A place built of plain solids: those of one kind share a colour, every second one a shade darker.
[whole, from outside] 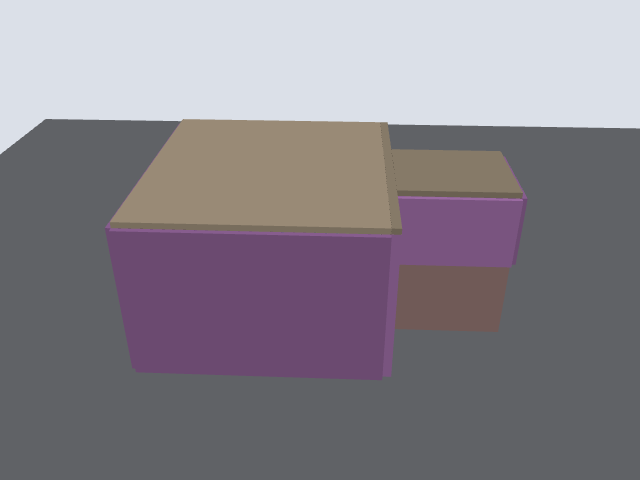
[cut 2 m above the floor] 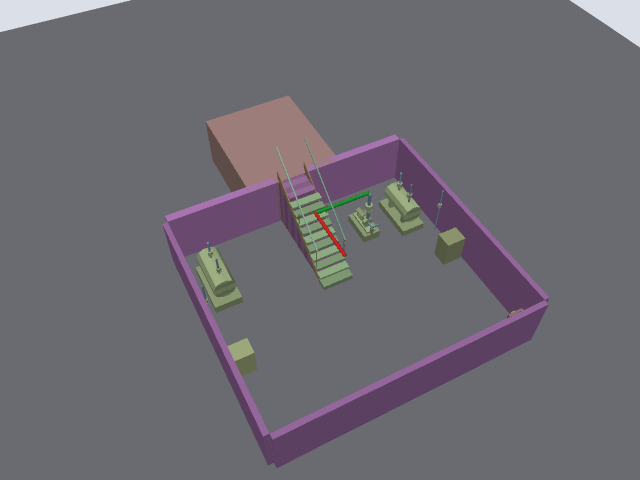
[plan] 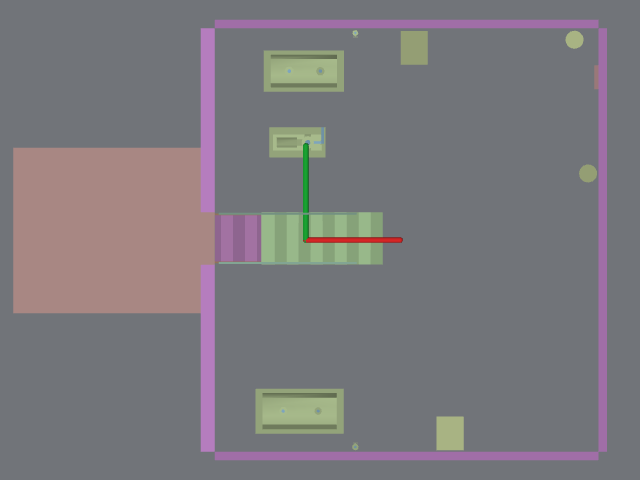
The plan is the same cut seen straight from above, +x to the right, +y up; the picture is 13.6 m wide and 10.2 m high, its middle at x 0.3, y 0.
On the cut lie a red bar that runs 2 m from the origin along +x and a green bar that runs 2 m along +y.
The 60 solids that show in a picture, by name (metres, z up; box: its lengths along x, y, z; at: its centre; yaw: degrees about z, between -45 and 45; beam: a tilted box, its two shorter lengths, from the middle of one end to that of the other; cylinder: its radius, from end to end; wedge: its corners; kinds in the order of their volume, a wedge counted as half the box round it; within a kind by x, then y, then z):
{
 "floor_1": {"box": [4.28, 3.52, 3.18], "at": [-4.08, 0.2, 1.29]},
 "wall_1": {"box": [0.18, 3.52, 2.49], "at": [-6.31, 0.2, 4.12]},
 "wall_2": {"box": [3.98, 0.18, 2.49], "at": [-4.23, 2.05, 4.12]},
 "wall_3": {"box": [0.3, 3.98, 5.42], "at": [-2.09, -2.51, 2.66]},
 "wall_4": {"box": [0.3, 3.91, 5.42], "at": [-2.09, 2.54, 2.66]},
 "wall_5": {"box": [8.15, 0.18, 5.42], "at": [2.14, -4.59, 2.66]},
 "wall_6": {"box": [8.15, 0.18, 5.42], "at": [2.14, 4.59, 2.66]},
 "wall_7": {"box": [0.18, 9.0, 5.42], "at": [6.31, 0.0, 2.66]},
 "roof_1": {"box": [3.98, 3.52, 0.2], "at": [-4.23, 0.2, 5.47]},
 "roof_2": {"box": [0.3, 9.0, 0.2], "at": [-2.09, 0.0, 5.47]},
 "roof_3": {"box": [8.15, 9.0, 0.2], "at": [2.14, 0.0, 5.47]},
 "under_1": {"box": [0.13, 0.98, 2.64], "at": [-1.87, 0.03, 1.27]},
 "under_2": {"box": [0.26, 0.98, 2.45], "at": [-1.68, 0.03, 1.18]},
 "under_3": {"box": [0.26, 0.98, 2.26], "at": [-1.42, 0.03, 1.08]},
 "under_4": {"box": [0.26, 0.98, 2.07], "at": [-1.17, 0.03, 0.98]},
 "under_5": {"box": [0.26, 0.98, 1.88], "at": [-0.91, 0.03, 0.89]},
 "under_6": {"box": [0.26, 0.98, 1.68], "at": [-0.66, 0.03, 0.79]},
 "under_7": {"box": [0.26, 0.98, 1.49], "at": [-0.4, 0.03, 0.7]},
 "under_8": {"box": [0.26, 0.98, 1.3], "at": [-0.15, 0.03, 0.6]},
 "under_9": {"box": [0.26, 0.98, 1.11], "at": [0.11, 0.03, 0.51]},
 "under_10": {"box": [0.26, 0.98, 0.92], "at": [0.36, 0.03, 0.41]},
 "plant_1": {"wedge": [[-0.92, -4.02, 0.77], [-0.92, -3.92, 0.59], [-0.92, -3.35, 0.59], [-0.92, -3.25, 0.77], [0.65, -4.02, 0.77], [0.65, -3.92, 0.59], [0.65, -3.35, 0.59], [0.65, -3.25, 0.77]]},
 "plant_2": {"wedge": [[-0.92, -4.02, 0.98], [-0.92, -3.92, 1.15], [-0.92, -3.35, 1.15], [-0.92, -3.25, 0.98], [0.65, -4.02, 0.98], [0.65, -3.92, 1.15], [0.65, -3.35, 1.15], [0.65, -3.25, 0.98]]},
 "plant_3": {"wedge": [[-0.92, -3.92, 1.15], [-0.92, -3.74, 1.26], [-0.92, -3.53, 1.26], [-0.92, -3.35, 1.15], [0.65, -3.92, 1.15], [0.65, -3.74, 1.26], [0.65, -3.53, 1.26], [0.65, -3.35, 1.15]]},
 "plant_4": {"wedge": [[-0.75, 3.24, 0.73], [-0.75, 3.33, 0.57], [-0.75, 3.84, 0.57], [-0.75, 3.94, 0.73], [0.66, 3.24, 0.73], [0.66, 3.33, 0.57], [0.66, 3.84, 0.57], [0.66, 3.94, 0.73]]},
 "plant_5": {"wedge": [[-0.75, 3.24, 0.92], [-0.75, 3.33, 1.08], [-0.75, 3.84, 1.08], [-0.75, 3.94, 0.92], [0.66, 3.24, 0.92], [0.66, 3.33, 1.08], [0.66, 3.84, 1.08], [0.66, 3.94, 0.92]]},
 "plant_6": {"wedge": [[-0.75, 3.33, 1.08], [-0.75, 3.49, 1.17], [-0.75, 3.68, 1.17], [-0.75, 3.84, 1.08], [0.66, 3.33, 1.08], [0.66, 3.49, 1.17], [0.66, 3.68, 1.17], [0.66, 3.84, 1.08]]},
 "plant_7": {"wedge": [[-0.62, 1.97, 0.66], [-0.62, 2.03, 0.72], [-0.62, 2.12, 0.72], [-0.62, 2.18, 0.66], [-0.19, 1.97, 0.66], [-0.19, 2.03, 0.72], [-0.19, 2.12, 0.72], [-0.19, 2.18, 0.66]]},
 "plant_8": {"cylinder": 0.08, "from": [-0.48, -3.64, 1.55], "to": [-0.48, -3.64, 1.57]},
 "plant_9": {"cylinder": 0.09, "from": [-0.35, 3.59, 1.51], "to": [-0.35, 3.59, 1.53]},
 "plant_10": {"box": [1.19, 0.65, 0.36], "at": [-0.18, 2.07, 0.13]},
 "plant_11": {"box": [1.03, 0.34, 0.09], "at": [-0.18, 2.07, 0.36]},
 "plant_12": {"box": [1.88, 0.96, 0.35], "at": [-0.13, -3.64, 0.13]},
 "plant_13": {"box": [1.58, 0.77, 0.21], "at": [-0.13, -3.64, 0.87]},
 "plant_14": {"box": [1.71, 0.88, 0.32], "at": [-0.04, 3.59, 0.11]},
 "plant_15": {"box": [1.41, 0.7, 0.19], "at": [-0.04, 3.59, 0.82]},
 "plant_16": {"cylinder": 0.13, "from": [0.04, 2.07, 1.46], "to": [0.04, 2.07, 1.49]},
 "plant_17": {"cylinder": 0.09, "from": [0.31, 3.59, 1.54], "to": [0.31, 3.59, 1.56]},
 "bin_1": {"box": [0.58, 0.72, 1.11], "at": [2.3, 4.08, 0.51]},
 "bin_2": {"box": [0.58, 0.72, 1.11], "at": [3.06, -4.11, 0.51]},
 "bin_3": {"cylinder": 0.19, "from": [5.71, 4.26, 0.0], "to": [5.71, 4.26, 0.62]},
 "bin_4": {"cylinder": 0.19, "from": [6.0, 1.41, 0.0], "to": [6.0, 1.41, 0.62]},
 "string_1": {"wedge": [[-1.94, -0.5, 2.24], [-1.94, -0.5, 2.56], [-1.94, -0.46, 2.24], [-1.94, -0.46, 2.56], [1.12, -0.5, -0.05], [1.12, -0.5, 0.26], [1.12, -0.46, -0.05], [1.12, -0.46, 0.26]]},
 "string_2": {"wedge": [[-1.94, 0.53, 2.24], [-1.94, 0.53, 2.56], [-1.94, 0.56, 2.24], [-1.94, 0.56, 2.56], [1.12, 0.53, -0.05], [1.12, 0.53, 0.26], [1.12, 0.56, -0.05], [1.12, 0.56, 0.26]]},
 "guard_rail_1": {"wedge": [[-1.85, -0.51, 3.66], [-1.85, -0.51, 3.71], [-1.85, -0.47, 3.66], [-1.85, -0.47, 3.71], [1.08, -0.51, 1.46], [1.08, -0.51, 1.51], [1.08, -0.47, 1.46], [1.08, -0.47, 1.51]]},
 "guard_rail_2": {"wedge": [[-1.85, 0.53, 3.66], [-1.85, 0.53, 3.71], [-1.85, 0.58, 3.66], [-1.85, 0.58, 3.71], [1.08, 0.53, 1.45], [1.08, 0.53, 1.51], [1.08, 0.58, 1.45], [1.08, 0.58, 1.51]]},
 "tread_1": {"wedge": [[-0.95, -0.52, 1.82], [-0.95, -0.52, 1.91], [-0.95, 0.59, 1.82], [-0.95, 0.59, 1.91], [-0.66, -0.52, 1.82], [-0.66, -0.52, 1.91], [-0.66, 0.59, 1.82], [-0.66, 0.59, 1.91]]},
 "tread_2": {"wedge": [[-0.69, -0.52, 1.63], [-0.69, -0.52, 1.72], [-0.69, 0.59, 1.63], [-0.69, 0.59, 1.72], [-0.41, -0.52, 1.63], [-0.41, -0.52, 1.72], [-0.41, 0.59, 1.63], [-0.41, 0.59, 1.72]]},
 "tread_3": {"wedge": [[-0.44, -0.52, 1.44], [-0.44, -0.52, 1.53], [-0.44, 0.59, 1.44], [-0.44, 0.59, 1.53], [-0.15, -0.52, 1.44], [-0.15, -0.52, 1.53], [-0.15, 0.59, 1.44], [-0.15, 0.59, 1.53]]},
 "tread_4": {"wedge": [[-0.18, -0.52, 1.25], [-0.18, -0.52, 1.34], [-0.18, 0.59, 1.25], [-0.18, 0.59, 1.34], [0.1, -0.52, 1.25], [0.1, -0.52, 1.34], [0.1, 0.59, 1.25], [0.1, 0.59, 1.34]]},
 "tread_5": {"wedge": [[0.07, -0.52, 1.06], [0.07, -0.52, 1.15], [0.07, 0.59, 1.06], [0.07, 0.59, 1.15], [0.36, -0.52, 1.06], [0.36, -0.52, 1.15], [0.36, 0.59, 1.06], [0.36, 0.59, 1.15]]},
 "tread_6": {"wedge": [[0.33, -0.52, 0.86], [0.33, -0.52, 0.96], [0.33, 0.59, 0.86], [0.33, 0.59, 0.95], [0.61, -0.52, 0.86], [0.61, -0.52, 0.96], [0.61, 0.59, 0.86], [0.61, 0.59, 0.96]]},
 "tread_7": {"wedge": [[0.58, -0.52, 0.67], [0.58, -0.52, 0.76], [0.58, 0.59, 0.67], [0.58, 0.59, 0.76], [0.87, -0.52, 0.67], [0.87, -0.52, 0.76], [0.87, 0.59, 0.67], [0.87, 0.59, 0.76]]},
 "tread_8": {"wedge": [[0.84, -0.52, 0.48], [0.84, -0.52, 0.57], [0.84, 0.59, 0.48], [0.84, 0.59, 0.57], [1.12, -0.52, 0.48], [1.12, -0.52, 0.57], [1.12, 0.59, 0.48], [1.12, 0.59, 0.57]]},
 "tread_9": {"wedge": [[1.09, -0.52, 0.29], [1.09, -0.52, 0.38], [1.09, 0.59, 0.29], [1.09, 0.59, 0.38], [1.38, -0.52, 0.29], [1.38, -0.52, 0.38], [1.38, 0.59, 0.29], [1.38, 0.59, 0.38]]},
 "tread_10": {"wedge": [[1.25, -0.52, -0.05], [1.25, -0.52, 0.2], [1.25, 0.59, -0.05], [1.25, 0.59, 0.19], [1.63, -0.52, -0.05], [1.63, -0.52, 0.19], [1.63, 0.59, -0.05], [1.63, 0.59, 0.19]]},
 "pipe_1": {"cylinder": 0.05, "from": [0.04, 2.07, 0.78], "to": [0.04, 2.07, 5.37]},
 "pipe_2": {"box": [0.06, 0.35, 0.06], "at": [0.36, 2.22, 0.61]},
 "pipe_3": {"cylinder": 0.025, "from": [1.05, 4.4, 0.0], "to": [1.05, 4.4, 2.57]},
 "cabinet_1": {"box": [0.09, 0.52, 0.9], "at": [6.17, 3.46, 1.61]}
}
